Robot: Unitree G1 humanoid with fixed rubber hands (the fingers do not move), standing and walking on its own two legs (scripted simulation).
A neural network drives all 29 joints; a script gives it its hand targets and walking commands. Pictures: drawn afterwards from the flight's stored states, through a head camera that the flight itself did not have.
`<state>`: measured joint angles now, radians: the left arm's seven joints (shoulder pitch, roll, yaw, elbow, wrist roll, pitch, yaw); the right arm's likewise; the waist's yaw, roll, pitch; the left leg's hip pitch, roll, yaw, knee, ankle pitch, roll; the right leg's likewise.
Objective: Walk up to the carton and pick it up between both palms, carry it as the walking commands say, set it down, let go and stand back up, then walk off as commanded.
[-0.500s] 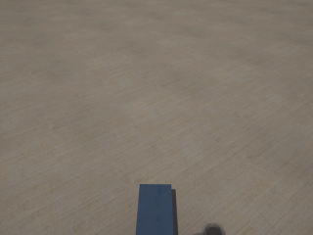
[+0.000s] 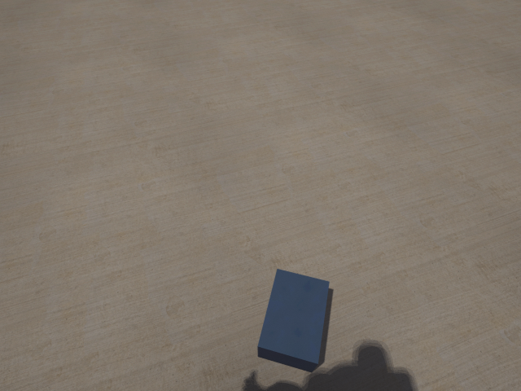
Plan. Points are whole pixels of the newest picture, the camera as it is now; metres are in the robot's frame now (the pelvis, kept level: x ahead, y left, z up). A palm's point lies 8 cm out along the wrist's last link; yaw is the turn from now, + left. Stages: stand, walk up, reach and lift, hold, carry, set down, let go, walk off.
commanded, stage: walk off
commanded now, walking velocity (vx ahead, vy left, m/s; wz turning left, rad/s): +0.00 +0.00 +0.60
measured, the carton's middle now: (293, 318) +0.44 -0.10 -0.69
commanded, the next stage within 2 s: stand in 1.02 s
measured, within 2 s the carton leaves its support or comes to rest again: neither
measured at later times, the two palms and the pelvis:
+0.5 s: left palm out of the picture -0.07 +0.22 -0.17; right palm (389, 347) +0.22 -0.20 -0.13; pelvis +0.02 +0.00 -0.02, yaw +19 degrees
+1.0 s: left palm out of the picture +0.01 +0.24 -0.12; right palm (388, 343) +0.23 -0.21 -0.15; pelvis +0.06 -0.01 -0.01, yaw +36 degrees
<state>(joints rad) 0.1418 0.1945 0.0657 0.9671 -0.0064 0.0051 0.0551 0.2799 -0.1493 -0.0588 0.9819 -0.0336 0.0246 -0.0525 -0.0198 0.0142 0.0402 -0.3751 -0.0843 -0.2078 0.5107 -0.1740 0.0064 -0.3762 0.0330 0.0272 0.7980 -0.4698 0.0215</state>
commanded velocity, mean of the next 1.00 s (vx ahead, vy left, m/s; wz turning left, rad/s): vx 0.00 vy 0.00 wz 0.60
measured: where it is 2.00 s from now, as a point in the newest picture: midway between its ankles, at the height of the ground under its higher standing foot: outside the picture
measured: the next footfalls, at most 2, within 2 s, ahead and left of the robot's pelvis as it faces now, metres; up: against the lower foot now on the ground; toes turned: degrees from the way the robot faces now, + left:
right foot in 0.08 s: +0.03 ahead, -0.14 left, +0.00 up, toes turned +5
left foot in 0.44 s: +0.02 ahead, +0.10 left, +0.00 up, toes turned +23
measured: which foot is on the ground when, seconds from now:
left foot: down 0.00-0.10, up 0.12-0.42, down 0.44-0.86, up 0.88-1.00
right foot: up 0.00-0.06, down 0.08-0.46, up 0.48-0.84, down 0.86-1.00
